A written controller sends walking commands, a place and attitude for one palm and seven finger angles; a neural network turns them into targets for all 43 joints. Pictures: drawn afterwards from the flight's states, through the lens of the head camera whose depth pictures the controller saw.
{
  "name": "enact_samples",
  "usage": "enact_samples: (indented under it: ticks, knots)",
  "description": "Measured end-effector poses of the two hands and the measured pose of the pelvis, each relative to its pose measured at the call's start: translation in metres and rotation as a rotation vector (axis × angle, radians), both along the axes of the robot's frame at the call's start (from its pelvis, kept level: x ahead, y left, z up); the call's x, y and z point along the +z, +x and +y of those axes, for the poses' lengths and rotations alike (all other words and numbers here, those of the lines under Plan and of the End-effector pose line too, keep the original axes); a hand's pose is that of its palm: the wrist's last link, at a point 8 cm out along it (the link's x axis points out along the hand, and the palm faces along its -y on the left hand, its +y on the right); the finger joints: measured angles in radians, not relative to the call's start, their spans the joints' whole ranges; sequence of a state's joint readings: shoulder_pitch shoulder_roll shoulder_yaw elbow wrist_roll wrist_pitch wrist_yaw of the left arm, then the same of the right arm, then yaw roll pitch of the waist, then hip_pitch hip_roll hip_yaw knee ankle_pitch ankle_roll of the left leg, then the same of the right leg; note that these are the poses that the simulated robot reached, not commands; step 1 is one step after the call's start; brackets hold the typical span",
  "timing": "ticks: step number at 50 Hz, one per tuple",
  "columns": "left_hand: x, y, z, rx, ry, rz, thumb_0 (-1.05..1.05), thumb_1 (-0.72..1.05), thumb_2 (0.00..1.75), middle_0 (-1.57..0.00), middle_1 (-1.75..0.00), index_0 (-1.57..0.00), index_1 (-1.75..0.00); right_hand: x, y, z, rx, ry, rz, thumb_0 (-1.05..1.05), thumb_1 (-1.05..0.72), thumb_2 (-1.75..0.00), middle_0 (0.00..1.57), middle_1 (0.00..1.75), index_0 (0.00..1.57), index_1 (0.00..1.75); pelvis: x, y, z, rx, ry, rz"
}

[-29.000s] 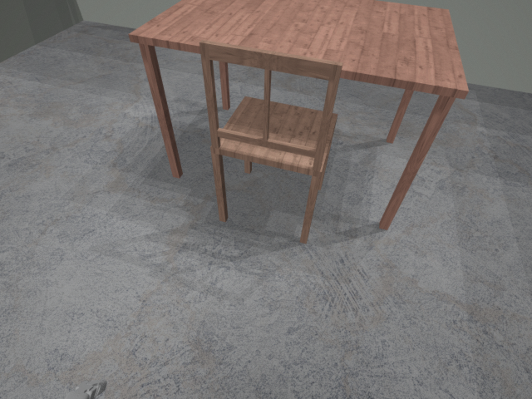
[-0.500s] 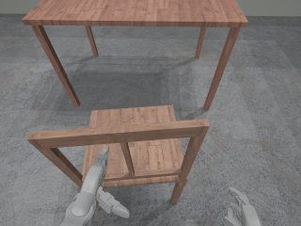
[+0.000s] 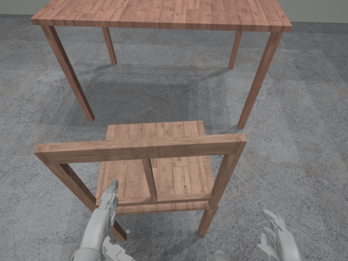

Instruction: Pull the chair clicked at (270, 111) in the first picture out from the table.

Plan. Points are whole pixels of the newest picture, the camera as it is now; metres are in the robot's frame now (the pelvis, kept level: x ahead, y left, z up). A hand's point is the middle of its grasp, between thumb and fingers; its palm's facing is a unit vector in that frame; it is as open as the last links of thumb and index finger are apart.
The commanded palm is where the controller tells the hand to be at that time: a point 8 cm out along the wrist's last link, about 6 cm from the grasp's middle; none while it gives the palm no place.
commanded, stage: draw the hand back to the body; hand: left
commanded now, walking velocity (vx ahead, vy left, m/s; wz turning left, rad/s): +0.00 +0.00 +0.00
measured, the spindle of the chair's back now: (150, 180) +0.33 +0.07 -0.05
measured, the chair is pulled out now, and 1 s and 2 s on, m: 0.56 0.56 0.56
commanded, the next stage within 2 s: step back with the hand held close in 1.52 s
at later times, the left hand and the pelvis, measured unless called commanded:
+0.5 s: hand (82, 212) +0.20 +0.16 +0.10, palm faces +0.06 -0.98 -0.19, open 17.1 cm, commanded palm +0.16 +0.23 +0.11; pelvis +0.00 +0.00 +0.00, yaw +0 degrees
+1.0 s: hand (10, 189) +0.21 +0.25 +0.18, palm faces +0.43 -0.81 -0.41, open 11.4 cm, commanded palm +0.16 +0.29 +0.20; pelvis +0.02 +0.00 +0.04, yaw +0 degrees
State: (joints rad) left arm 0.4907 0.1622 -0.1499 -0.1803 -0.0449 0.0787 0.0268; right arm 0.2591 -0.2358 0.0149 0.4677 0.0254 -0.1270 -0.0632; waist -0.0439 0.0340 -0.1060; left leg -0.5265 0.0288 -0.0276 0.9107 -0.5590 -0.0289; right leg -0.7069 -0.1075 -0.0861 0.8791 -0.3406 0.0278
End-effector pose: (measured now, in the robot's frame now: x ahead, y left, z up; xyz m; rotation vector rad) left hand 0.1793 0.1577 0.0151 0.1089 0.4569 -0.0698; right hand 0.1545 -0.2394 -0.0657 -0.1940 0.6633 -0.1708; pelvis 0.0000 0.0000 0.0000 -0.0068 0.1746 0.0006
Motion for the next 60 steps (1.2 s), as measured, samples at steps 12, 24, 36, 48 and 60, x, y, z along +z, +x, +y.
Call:
enact_samples:
  ticks: [12,24,36,48,60]
  knots:
    - [0.028,-0.001,0.023,0.038,-0.049,-0.363,-0.01,-0.54,0.2,0.0,0.0,-0.02,-0.01,-0.031,0.001,0.008,0.014,0.055,0.025,0.01,-0.91,-0.89,0.2,0.3,0.2,0.3,-0.021,-0.008,-0.003,-0.007,-0.004,0.041]
    - [0.098,-0.003,0.056,0.073,0.04,-0.472,-0.01,-0.5,0.23,-0.03,-0.02,-0.02,-0.02,-0.01,0.014,0.011,-0.015,0.067,-0.032,0.01,-0.91,-0.89,0.2,0.3,0.2,0.3,-0.001,0.002,-0.001,0.007,-0.011,-0.018]
    - [0.133,-0.019,0.097,0.32,0.326,-0.376,-0.01,-0.16,0.39,-0.08,-0.09,-0.06,-0.08,0.027,0.037,0.014,0.03,0.018,-0.064,0.01,-0.91,-0.89,0.2,0.3,0.2,0.3,0.029,0.017,0.0,0.017,-0.014,-0.148]
    - [0.173,-0.01,0.123,0.406,0.415,-0.49,0.0,0.26,0.59,-0.12,-0.17,-0.12,-0.17,0.035,0.049,0.028,0.069,0.055,-0.064,0.01,-0.91,-0.89,0.2,0.3,0.2,0.3,0.042,0.021,0.001,-0.003,-0.012,-0.208]
    - [0.224,-0.006,0.147,0.45,0.525,-0.657,0.01,0.69,0.8,-0.18,-0.26,-0.18,-0.26,0.03,0.038,0.02,0.045,0.048,-0.021,0.01,-0.91,-0.89,0.2,0.3,0.2,0.3,0.046,0.024,0.004,-0.015,-0.016,-0.227]
